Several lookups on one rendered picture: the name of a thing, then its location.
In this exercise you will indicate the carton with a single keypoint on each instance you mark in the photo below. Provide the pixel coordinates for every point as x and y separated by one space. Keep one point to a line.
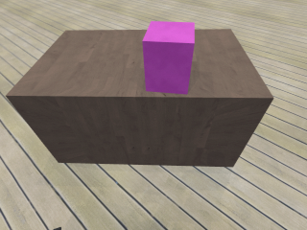
168 49

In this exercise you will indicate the pedestal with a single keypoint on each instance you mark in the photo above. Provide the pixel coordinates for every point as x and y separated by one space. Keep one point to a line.
86 100

